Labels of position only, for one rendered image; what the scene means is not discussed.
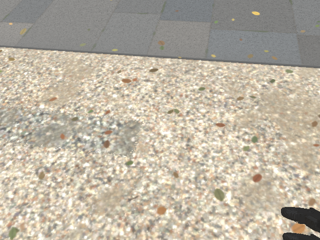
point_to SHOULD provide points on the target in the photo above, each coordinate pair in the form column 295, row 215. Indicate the right robot hand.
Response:
column 310, row 217

